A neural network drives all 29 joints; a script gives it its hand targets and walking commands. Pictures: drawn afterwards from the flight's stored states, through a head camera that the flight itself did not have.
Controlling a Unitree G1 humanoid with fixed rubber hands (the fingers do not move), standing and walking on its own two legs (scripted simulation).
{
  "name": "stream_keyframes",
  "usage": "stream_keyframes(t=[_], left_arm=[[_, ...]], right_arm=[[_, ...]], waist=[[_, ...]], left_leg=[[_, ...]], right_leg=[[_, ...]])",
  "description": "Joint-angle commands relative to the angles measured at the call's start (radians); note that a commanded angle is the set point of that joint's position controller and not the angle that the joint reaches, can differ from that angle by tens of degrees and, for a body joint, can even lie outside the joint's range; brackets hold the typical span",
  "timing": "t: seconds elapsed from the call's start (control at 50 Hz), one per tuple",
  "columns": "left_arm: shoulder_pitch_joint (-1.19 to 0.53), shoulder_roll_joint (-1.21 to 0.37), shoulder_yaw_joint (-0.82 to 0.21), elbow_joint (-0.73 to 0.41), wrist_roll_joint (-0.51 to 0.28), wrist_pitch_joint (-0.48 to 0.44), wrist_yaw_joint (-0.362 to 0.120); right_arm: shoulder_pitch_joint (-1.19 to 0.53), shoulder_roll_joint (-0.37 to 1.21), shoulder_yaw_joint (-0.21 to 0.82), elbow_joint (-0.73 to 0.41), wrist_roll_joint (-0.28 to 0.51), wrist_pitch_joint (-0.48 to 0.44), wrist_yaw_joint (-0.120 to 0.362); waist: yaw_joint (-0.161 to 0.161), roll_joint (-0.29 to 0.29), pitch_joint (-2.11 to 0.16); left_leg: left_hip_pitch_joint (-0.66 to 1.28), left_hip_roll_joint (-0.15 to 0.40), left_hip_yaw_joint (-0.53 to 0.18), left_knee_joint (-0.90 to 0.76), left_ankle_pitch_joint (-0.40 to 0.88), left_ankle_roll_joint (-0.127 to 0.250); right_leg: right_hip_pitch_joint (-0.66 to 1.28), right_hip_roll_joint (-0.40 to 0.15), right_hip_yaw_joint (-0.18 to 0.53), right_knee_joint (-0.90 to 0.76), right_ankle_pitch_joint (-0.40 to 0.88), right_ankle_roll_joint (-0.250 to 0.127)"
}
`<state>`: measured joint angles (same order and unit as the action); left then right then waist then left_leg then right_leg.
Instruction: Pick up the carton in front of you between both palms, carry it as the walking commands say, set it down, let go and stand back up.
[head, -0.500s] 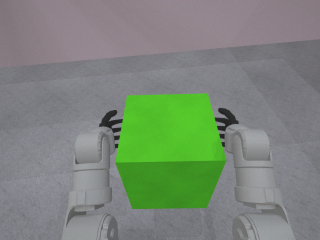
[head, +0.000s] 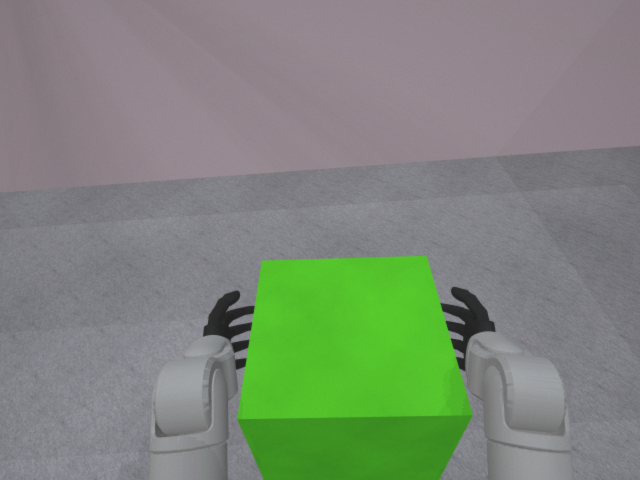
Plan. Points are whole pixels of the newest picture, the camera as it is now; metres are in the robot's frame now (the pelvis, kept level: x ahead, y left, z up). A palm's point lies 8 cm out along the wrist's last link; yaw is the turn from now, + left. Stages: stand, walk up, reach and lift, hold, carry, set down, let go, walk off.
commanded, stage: carry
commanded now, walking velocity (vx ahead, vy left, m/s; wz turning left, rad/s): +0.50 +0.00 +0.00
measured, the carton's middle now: (347, 380) +0.26 +0.00 +0.00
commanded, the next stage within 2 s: none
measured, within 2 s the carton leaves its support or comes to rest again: neither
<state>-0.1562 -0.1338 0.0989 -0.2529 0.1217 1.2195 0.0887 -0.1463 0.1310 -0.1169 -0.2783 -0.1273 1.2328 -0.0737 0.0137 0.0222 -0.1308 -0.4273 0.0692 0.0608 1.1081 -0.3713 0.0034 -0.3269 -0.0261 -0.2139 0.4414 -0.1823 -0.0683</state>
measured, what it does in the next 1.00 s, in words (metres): walks ahead: left foot, then right foot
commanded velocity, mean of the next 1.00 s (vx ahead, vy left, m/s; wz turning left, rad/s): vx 0.06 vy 0.00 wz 0.00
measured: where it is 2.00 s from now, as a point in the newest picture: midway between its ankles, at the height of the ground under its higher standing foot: outside the picture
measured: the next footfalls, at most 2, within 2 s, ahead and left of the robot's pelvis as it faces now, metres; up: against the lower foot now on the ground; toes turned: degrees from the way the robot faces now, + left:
left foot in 0.32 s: +0.38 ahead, +0.12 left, +0.00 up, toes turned -16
right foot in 0.54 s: +0.31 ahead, -0.10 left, +0.00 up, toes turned -3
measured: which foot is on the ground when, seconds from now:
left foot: up 0.00-0.30, down 0.32-1.00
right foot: down 0.00-0.34, up 0.36-0.52, down 0.54-1.00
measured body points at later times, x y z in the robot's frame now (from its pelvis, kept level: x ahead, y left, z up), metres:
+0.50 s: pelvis +0.26 +0.03 +0.00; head +0.27 +0.05 +0.45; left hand +0.54 +0.17 +0.06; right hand +0.53 -0.13 +0.06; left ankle +0.33 +0.12 -0.74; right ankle +0.21 -0.09 -0.72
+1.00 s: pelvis +0.35 +0.01 -0.01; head +0.32 +0.01 +0.44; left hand +0.63 +0.14 +0.05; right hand +0.61 -0.16 +0.05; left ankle +0.34 +0.12 -0.74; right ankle +0.27 -0.09 -0.74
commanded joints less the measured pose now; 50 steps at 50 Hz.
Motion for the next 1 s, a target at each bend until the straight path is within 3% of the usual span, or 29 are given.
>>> stream_keyframes(t=[0.0, 0.04, 0.08, 0.12, 0.16, 0.22, 0.24, 0.28, 0.3, 0.32, 0.34, 0.36, 0.38, 0.4, 0.42, 0.46, 0.52, 0.54, 0.56, 0.6, 0.68, 0.74, 0.86, 0.98], left_arm=[[-0.487, -0.961, -0.701, -0.099, -0.436, -0.018, -0.272], [-0.466, -0.946, -0.704, -0.109, -0.439, -0.023, -0.277], [-0.458, -0.926, -0.705, -0.127, -0.441, -0.023, -0.279], [-0.452, -0.895, -0.702, -0.144, -0.440, -0.017, -0.276], [-0.426, -0.866, -0.692, -0.142, -0.429, -0.005, -0.271], [-0.396, -0.841, -0.679, -0.124, -0.407, 0.010, -0.264], [-0.392, -0.837, -0.677, -0.118, -0.402, 0.014, -0.263], [-0.398, -0.830, -0.672, -0.111, -0.400, 0.020, -0.261], [-0.404, -0.821, -0.672, -0.106, -0.399, 0.022, -0.262], [-0.443, -0.827, -0.686, -0.115, -0.409, 0.030, -0.262], [-0.445, -0.853, -0.699, -0.111, -0.415, 0.035, -0.263], [-0.447, -0.874, -0.702, -0.110, -0.418, 0.026, -0.267], [-0.473, -0.901, -0.708, -0.121, -0.426, 0.014, -0.270], [-0.494, -0.926, -0.718, -0.134, -0.431, 0.002, -0.271], [-0.510, -0.943, -0.727, -0.151, -0.433, -0.009, -0.268], [-0.494, -0.972, -0.739, -0.155, -0.432, -0.024, -0.262], [-0.438, -0.954, -0.737, -0.175, -0.418, -0.034, -0.255], [-0.436, -0.940, -0.735, -0.184, -0.417, -0.030, -0.255], [-0.444, -0.930, -0.734, -0.188, -0.414, -0.027, -0.254], [-0.452, -0.903, -0.716, -0.165, -0.409, -0.010, -0.257], [-0.373, -0.860, -0.681, -0.069, -0.381, 0.008, -0.263], [-0.392, -0.865, -0.679, -0.039, -0.375, 0.001, -0.267], [-0.438, -0.899, -0.693, -0.011, -0.367, -0.055, -0.275], [-0.421, -0.892, -0.656, 0.057, -0.311, -0.171, -0.281]], right_arm=[[-0.501, 0.956, 0.738, -0.075, 0.419, -0.032, 0.245], [-0.474, 0.956, 0.740, -0.082, 0.405, -0.040, 0.237], [-0.461, 0.942, 0.742, -0.097, 0.398, -0.042, 0.229], [-0.457, 0.917, 0.741, -0.115, 0.399, -0.036, 0.222], [-0.437, 0.890, 0.735, -0.117, 0.398, -0.022, 0.219], [-0.429, 0.859, 0.723, -0.109, 0.402, -0.002, 0.223], [-0.427, 0.852, 0.720, -0.103, 0.403, 0.003, 0.226], [-0.421, 0.846, 0.713, -0.089, 0.401, 0.008, 0.231], [-0.420, 0.836, 0.703, -0.082, 0.397, 0.010, 0.234], [-0.422, 0.836, 0.689, -0.062, 0.386, 0.009, 0.237], [-0.395, 0.853, 0.675, -0.022, 0.386, 0.000, 0.239], [-0.388, 0.881, 0.677, -0.036, 0.398, -0.011, 0.241], [-0.412, 0.920, 0.685, -0.053, 0.406, -0.022, 0.244], [-0.436, 0.955, 0.694, -0.068, 0.415, -0.032, 0.247], [-0.457, 0.980, 0.704, -0.081, 0.421, -0.042, 0.249], [-0.450, 0.990, 0.710, -0.098, 0.425, -0.054, 0.251], [-0.425, 0.963, 0.722, -0.126, 0.426, -0.059, 0.253], [-0.424, 0.950, 0.723, -0.128, 0.424, -0.059, 0.252], [-0.444, 0.932, 0.733, -0.143, 0.426, -0.054, 0.253], [-0.450, 0.909, 0.734, -0.134, 0.425, -0.035, 0.252], [-0.408, 0.857, 0.719, -0.069, 0.398, -0.010, 0.247], [-0.425, 0.864, 0.716, -0.036, 0.386, -0.014, 0.248], [-0.448, 0.903, 0.720, 0.008, 0.366, -0.067, 0.253], [-0.417, 0.894, 0.677, 0.085, 0.306, -0.186, 0.259]], waist=[[-0.007, -0.119, -0.203], [-0.005, -0.143, -0.184], [-0.004, -0.140, -0.155], [-0.001, -0.143, -0.133], [0.000, -0.152, -0.107], [0.007, -0.174, -0.091], [0.006, -0.178, -0.096], [-0.015, -0.128, -0.139], [-0.024, -0.088, -0.191], [-0.034, 0.102, -0.315], [-0.036, 0.225, -0.392], [-0.031, 0.174, -0.371], [-0.028, 0.136, -0.370], [-0.020, 0.103, -0.340], [-0.016, 0.116, -0.317], [-0.020, 0.133, -0.329], [-0.012, 0.082, -0.345], [-0.013, 0.070, -0.334], [-0.015, 0.020, -0.301], [-0.022, -0.051, -0.237], [-0.017, -0.064, -0.232], [-0.014, -0.068, -0.229], [-0.013, -0.044, -0.240], [-0.013, -0.032, -0.251]], left_leg=[[-0.162, 0.054, -0.021, -0.114, 0.091, -0.011], [-0.169, 0.053, 0.007, -0.228, 0.141, -0.029], [-0.184, 0.047, 0.035, -0.355, 0.207, -0.038], [-0.180, 0.035, 0.066, -0.442, 0.260, -0.035], [-0.159, 0.011, 0.101, -0.511, 0.293, -0.027], [-0.088, -0.028, 0.140, -0.592, 0.367, -0.017], [-0.034, -0.041, 0.155, -0.631, 0.393, -0.015], [0.224, -0.072, 0.203, -0.771, 0.541, -0.011], [0.402, 0.039, 0.100, -0.749, 0.750, -0.004], [0.670, 0.272, -0.148, -0.635, 1.195, 0.102], [0.754, 0.344, -0.292, -0.663, 1.202, 0.224], [0.668, 0.340, -0.272, -0.729, 1.066, 0.229], [0.618, 0.323, -0.232, -0.762, 0.935, 0.202], [0.537, 0.293, -0.156, -0.786, 0.838, 0.155], [0.467, 0.257, -0.103, -0.809, 0.733, 0.125], [0.416, 0.224, -0.048, -0.823, 0.577, 0.110], [0.349, 0.184, 0.028, -0.775, 0.437, 0.078], [0.295, 0.165, 0.041, -0.755, 0.374, 0.054], [0.294, 0.137, 0.075, -0.722, 0.325, 0.022], [0.275, 0.115, 0.052, -0.698, 0.413, -0.007], [0.277, 0.108, 0.053, -0.583, 0.652, -0.005], [0.257, 0.097, 0.062, -0.556, 0.650, -0.017], [0.272, 0.097, 0.057, -0.542, 0.652, -0.015], [0.280, 0.102, 0.050, -0.539, 0.615, -0.002]], right_leg=[[0.271, -0.279, 0.309, -0.276, -0.015, -0.064], [0.271, -0.266, 0.261, -0.313, -0.044, -0.072], [0.296, -0.246, 0.216, -0.318, 0.004, -0.070], [0.317, -0.232, 0.178, -0.303, 0.095, -0.064], [0.336, -0.219, 0.127, -0.254, 0.290, -0.049], [0.367, -0.198, 0.070, -0.159, 0.546, -0.016], [0.370, -0.188, 0.050, -0.109, 0.578, 0.001], [0.284, -0.136, -0.012, 0.088, 0.599, 0.061], [0.174, -0.115, 0.000, 0.208, 0.404, 0.105], [-0.018, -0.061, 0.035, 0.428, -0.010, 0.135], [-0.154, 0.008, 0.106, 0.549, -0.369, 0.135], [-0.157, -0.016, 0.164, 0.579, -0.417, 0.120], [-0.141, -0.030, 0.192, 0.538, -0.412, 0.102], [-0.102, -0.064, 0.204, 0.395, -0.417, 0.091], [-0.048, -0.065, 0.187, 0.258, -0.409, 0.092], [0.051, -0.028, 0.132, 0.147, -0.298, 0.097], [0.186, -0.056, 0.095, -0.056, 0.014, 0.098], [0.240, -0.094, 0.116, -0.081, 0.094, 0.102], [0.199, -0.159, 0.177, -0.090, 0.132, 0.096], [0.173, -0.179, 0.173, -0.012, 0.249, 0.086], [0.177, -0.159, 0.162, 0.045, 0.513, 0.081], [0.191, -0.158, 0.154, 0.063, 0.617, 0.079], [0.192, -0.149, 0.145, 0.086, 0.587, 0.071], [0.186, -0.143, 0.144, 0.094, 0.487, 0.070]])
